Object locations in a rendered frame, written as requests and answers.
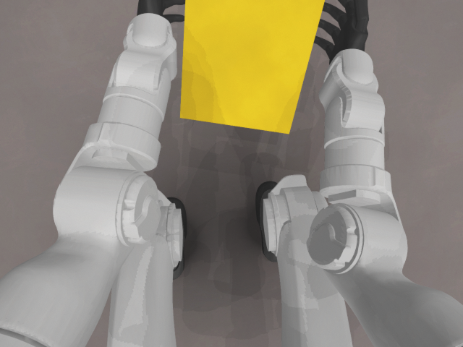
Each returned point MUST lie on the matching robot left upper arm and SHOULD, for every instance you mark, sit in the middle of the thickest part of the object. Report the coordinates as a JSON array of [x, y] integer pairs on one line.
[[56, 298]]

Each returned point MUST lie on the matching robot left foot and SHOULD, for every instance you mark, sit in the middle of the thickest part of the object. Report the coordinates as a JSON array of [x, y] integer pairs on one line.
[[177, 271]]

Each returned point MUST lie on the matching robot left hand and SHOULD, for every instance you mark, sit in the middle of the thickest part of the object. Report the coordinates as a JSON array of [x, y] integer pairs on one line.
[[158, 7]]

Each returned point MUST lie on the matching robot right forearm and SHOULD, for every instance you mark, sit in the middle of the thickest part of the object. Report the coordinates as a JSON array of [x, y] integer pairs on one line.
[[354, 141]]

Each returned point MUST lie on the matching robot left forearm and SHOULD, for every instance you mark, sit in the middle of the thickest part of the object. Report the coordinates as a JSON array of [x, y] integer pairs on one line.
[[134, 105]]

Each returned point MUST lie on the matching carton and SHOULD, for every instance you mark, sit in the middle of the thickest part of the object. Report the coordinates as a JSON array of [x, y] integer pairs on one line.
[[244, 61]]

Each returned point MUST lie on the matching robot right upper arm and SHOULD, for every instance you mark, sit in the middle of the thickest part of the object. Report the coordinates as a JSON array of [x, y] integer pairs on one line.
[[362, 252]]

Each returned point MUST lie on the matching robot right hand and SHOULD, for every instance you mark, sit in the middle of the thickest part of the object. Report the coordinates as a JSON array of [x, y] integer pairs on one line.
[[353, 25]]

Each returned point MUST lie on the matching right robot thigh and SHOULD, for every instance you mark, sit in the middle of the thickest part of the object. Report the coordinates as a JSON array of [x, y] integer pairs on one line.
[[313, 312]]

